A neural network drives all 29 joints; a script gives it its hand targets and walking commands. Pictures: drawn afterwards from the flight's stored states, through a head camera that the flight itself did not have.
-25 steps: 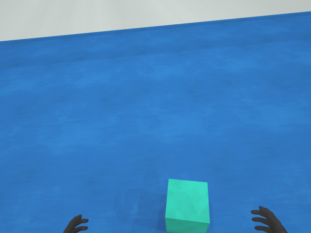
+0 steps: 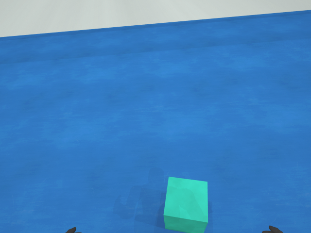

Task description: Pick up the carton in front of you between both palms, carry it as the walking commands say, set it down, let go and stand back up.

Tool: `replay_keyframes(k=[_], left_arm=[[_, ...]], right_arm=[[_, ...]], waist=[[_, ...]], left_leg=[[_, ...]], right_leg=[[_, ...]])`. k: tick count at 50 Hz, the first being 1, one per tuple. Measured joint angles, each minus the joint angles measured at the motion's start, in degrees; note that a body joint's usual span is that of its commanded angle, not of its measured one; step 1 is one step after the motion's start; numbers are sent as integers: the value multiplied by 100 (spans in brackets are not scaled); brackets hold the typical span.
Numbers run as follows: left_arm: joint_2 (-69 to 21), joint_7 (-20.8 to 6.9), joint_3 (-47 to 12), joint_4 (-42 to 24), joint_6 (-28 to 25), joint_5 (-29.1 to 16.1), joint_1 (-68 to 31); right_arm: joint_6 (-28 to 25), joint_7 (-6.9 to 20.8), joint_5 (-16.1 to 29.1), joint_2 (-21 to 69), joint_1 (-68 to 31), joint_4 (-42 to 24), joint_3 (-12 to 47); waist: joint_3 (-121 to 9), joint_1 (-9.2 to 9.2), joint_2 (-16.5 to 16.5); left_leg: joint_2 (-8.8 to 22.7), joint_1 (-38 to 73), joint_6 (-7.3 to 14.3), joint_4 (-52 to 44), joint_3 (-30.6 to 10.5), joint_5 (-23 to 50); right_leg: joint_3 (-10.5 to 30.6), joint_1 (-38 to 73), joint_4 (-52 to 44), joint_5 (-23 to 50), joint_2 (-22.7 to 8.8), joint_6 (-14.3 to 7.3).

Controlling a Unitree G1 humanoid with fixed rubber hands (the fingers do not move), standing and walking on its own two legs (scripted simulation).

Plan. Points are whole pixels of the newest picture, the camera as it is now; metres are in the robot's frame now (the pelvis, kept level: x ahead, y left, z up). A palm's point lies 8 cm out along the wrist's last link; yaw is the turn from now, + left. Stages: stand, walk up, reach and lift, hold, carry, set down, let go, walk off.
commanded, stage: stand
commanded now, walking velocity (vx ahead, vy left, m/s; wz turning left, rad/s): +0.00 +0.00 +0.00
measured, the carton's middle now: (185, 206) +0.42 -0.09 -0.64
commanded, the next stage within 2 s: none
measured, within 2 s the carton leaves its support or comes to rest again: neither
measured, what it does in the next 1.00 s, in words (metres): stands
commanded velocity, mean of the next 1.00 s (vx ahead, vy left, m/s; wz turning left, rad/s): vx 0.00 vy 0.00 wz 0.00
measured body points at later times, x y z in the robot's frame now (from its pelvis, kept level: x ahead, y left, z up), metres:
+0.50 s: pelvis -0.02 +0.00 +0.00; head -0.02 -0.01 +0.45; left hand +0.09 +0.29 -0.10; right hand +0.08 -0.30 -0.11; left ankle -0.06 +0.14 -0.73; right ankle +0.02 -0.10 -0.73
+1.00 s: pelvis -0.03 +0.00 +0.01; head -0.03 -0.01 +0.46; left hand +0.08 +0.30 -0.10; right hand +0.07 -0.30 -0.11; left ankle -0.06 +0.14 -0.73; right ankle +0.02 -0.10 -0.73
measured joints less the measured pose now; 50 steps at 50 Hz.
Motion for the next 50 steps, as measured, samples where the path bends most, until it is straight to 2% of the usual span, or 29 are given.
replay_keyframes(k=[50], left_arm=[[340, -79, -116, 789, -13, -112, -197]], right_arm=[[-109, -20, 49, -181, -135, 856, 166]], waist=[[111, 30, -144]], left_leg=[[-46, 144, 31, -499, 60, 487]], right_leg=[[76, 186, -597, 544, -55, 42]])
